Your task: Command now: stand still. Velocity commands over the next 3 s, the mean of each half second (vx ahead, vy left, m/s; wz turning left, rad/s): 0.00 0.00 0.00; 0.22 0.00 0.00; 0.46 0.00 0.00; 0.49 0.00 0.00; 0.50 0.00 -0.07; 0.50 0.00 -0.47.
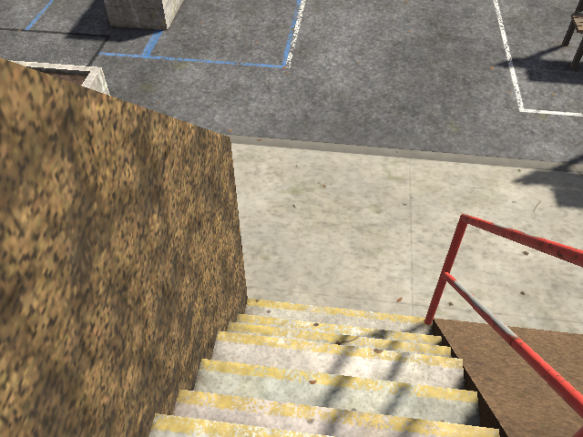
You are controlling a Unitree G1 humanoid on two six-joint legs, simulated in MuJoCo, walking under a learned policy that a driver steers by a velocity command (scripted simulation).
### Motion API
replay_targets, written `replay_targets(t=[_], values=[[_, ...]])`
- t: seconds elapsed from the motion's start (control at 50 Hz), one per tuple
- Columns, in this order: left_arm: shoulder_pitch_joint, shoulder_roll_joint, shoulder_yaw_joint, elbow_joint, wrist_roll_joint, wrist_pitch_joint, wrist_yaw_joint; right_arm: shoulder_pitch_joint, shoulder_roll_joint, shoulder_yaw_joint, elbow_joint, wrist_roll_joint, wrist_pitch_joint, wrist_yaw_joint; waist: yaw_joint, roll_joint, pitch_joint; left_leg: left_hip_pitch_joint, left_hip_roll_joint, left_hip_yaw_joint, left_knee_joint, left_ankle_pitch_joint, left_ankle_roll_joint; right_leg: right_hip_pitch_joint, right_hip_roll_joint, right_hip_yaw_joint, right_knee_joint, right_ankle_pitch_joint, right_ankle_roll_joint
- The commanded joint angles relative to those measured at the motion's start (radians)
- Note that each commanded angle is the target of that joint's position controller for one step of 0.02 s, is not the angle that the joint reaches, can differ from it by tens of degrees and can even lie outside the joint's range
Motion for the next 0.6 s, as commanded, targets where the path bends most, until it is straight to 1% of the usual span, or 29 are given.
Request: replay_targets(t=[0.02,0.14,0.16,0.18,0.3,0.32,0.34,0.44,0.58,0.6], values=[[0.108,0.069,0.017,-0.009,0.001,-0.007,0.003,0.043,-0.082,-0.017,-0.021,0.000,-0.005,-0.005,-0.006,0.001,0.029,0.018,0.059,-0.040,-0.050,0.289,0.058,-0.031,-0.028,0.027,-0.054,0.271,-0.020],[0.132,0.064,0.020,0.016,0.001,-0.008,0.007,0.055,-0.081,-0.020,-0.001,-0.001,-0.004,-0.010,-0.004,-0.005,0.044,0.006,0.057,-0.034,-0.066,0.252,0.049,-0.022,-0.029,0.026,-0.075,0.269,-0.022],[0.137,0.067,0.023,0.018,-0.003,-0.010,0.007,0.054,-0.087,-0.023,0.003,0.003,-0.003,-0.012,-0.001,0.001,0.044,0.009,0.053,-0.032,-0.065,0.240,0.044,-0.024,-0.030,0.028,-0.085,0.257,-0.020],[0.137,0.069,0.024,0.022,-0.004,-0.011,0.007,0.056,-0.085,-0.023,0.005,0.003,-0.002,-0.014,-0.004,-0.004,0.050,0.008,0.053,-0.032,-0.069,0.234,0.042,-0.027,-0.029,0.027,-0.089,0.254,-0.021],[0.152,0.060,0.027,0.042,-0.002,-0.013,0.010,0.077,-0.083,-0.028,0.023,0.001,-0.001,-0.020,-0.004,-0.007,0.064,-0.001,0.052,-0.029,-0.081,0.217,0.037,-0.023,-0.028,0.025,-0.104,0.253,-0.023],[0.148,0.057,0.024,0.039,0.009,-0.011,0.004,0.084,-0.087,-0.030,0.026,-0.004,0.005,-0.020,-0.001,-0.016,0.051,0.008,0.046,-0.024,-0.078,0.204,0.043,-0.027,-0.024,0.013,-0.104,0.246,-0.021],[0.146,0.055,0.024,0.040,0.010,-0.011,0.001,0.083,-0.086,-0.031,0.026,-0.004,0.009,-0.022,-0.002,-0.016,0.056,0.009,0.045,-0.023,-0.078,0.197,0.045,-0.036,-0.021,0.013,-0.106,0.237,-0.022],[0.157,0.056,0.024,0.051,0.003,-0.015,0.002,0.101,-0.085,-0.033,0.034,-0.002,0.013,-0.028,-0.004,-0.006,0.073,0.001,0.047,-0.025,-0.084,0.196,0.047,-0.050,-0.021,0.011,-0.111,0.225,-0.024],[0.167,0.054,0.023,0.063,0.002,-0.016,0.005,0.121,-0.086,-0.035,0.044,-0.002,0.011,-0.030,-0.004,-0.002,0.072,-0.001,0.046,-0.025,-0.089,0.200,0.046,-0.045,-0.020,0.006,-0.113,0.222,-0.024],[0.171,0.051,0.022,0.066,0.003,-0.016,0.007,0.130,-0.083,-0.035,0.046,-0.002,0.011,-0.032,-0.005,-0.003,0.061,0.001,0.039,-0.019,-0.094,0.138,0.047,-0.043,-0.014,0.001,-0.119,0.156,-0.024]])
